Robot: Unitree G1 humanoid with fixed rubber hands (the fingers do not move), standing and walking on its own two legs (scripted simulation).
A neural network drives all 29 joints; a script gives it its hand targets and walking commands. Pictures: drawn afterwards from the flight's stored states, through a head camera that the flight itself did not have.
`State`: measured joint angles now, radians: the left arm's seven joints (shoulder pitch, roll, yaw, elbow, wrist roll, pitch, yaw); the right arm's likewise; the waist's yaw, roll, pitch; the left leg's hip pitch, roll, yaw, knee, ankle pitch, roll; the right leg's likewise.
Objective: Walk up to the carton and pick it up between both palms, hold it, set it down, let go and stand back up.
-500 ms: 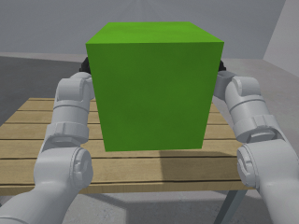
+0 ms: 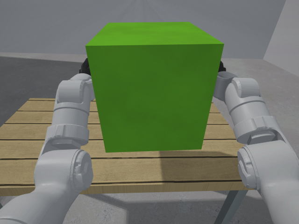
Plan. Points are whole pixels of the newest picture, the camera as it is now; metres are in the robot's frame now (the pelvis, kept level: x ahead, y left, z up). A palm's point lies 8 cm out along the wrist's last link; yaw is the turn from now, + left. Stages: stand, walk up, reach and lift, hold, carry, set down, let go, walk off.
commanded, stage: set down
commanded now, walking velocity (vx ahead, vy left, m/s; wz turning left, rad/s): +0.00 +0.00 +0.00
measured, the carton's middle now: (151, 81) +0.41 +0.01 +0.28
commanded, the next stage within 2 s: none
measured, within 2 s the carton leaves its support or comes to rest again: neither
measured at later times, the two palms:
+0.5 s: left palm (89, 93) +0.40 +0.18 +0.23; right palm (205, 92) +0.41 -0.15 +0.25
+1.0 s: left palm (94, 100) +0.40 +0.17 +0.21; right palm (206, 97) +0.42 -0.16 +0.22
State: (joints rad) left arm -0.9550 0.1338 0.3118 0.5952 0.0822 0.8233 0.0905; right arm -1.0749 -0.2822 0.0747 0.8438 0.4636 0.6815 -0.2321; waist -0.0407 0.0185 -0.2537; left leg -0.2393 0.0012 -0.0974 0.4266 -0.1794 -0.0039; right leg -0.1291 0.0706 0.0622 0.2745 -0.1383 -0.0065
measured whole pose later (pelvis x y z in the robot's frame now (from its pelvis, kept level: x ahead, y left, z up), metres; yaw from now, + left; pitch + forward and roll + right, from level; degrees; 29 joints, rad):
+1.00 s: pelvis +0.02 -0.02 +0.00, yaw +2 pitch -2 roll -1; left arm -0.77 0.04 0.35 0.47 0.12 0.60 0.12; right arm -0.90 -0.22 0.05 0.81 0.36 0.38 -0.15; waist -0.03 0.01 -0.12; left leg -0.16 0.01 -0.12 0.39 -0.20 -0.03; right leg -0.06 0.07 0.02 0.29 -0.19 -0.03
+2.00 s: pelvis +0.02 -0.04 +0.00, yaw +1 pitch +4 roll +0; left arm -0.83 0.02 0.38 0.77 0.14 0.35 0.15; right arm -0.95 -0.18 -0.14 1.11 0.11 0.14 -0.01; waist 0.07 0.01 -0.14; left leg -0.26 0.03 -0.11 0.34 -0.15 -0.05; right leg -0.20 0.08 0.00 0.30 -0.17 -0.06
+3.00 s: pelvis +0.02 -0.04 +0.00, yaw -1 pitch +11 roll +0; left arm -0.74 -0.07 0.44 0.76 0.21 0.16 0.16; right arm -0.88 -0.16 -0.32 1.13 -0.12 -0.06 0.08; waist 0.13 -0.01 -0.16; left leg -0.39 0.04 -0.04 0.30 -0.11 -0.05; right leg -0.35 0.08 0.00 0.29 -0.14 -0.06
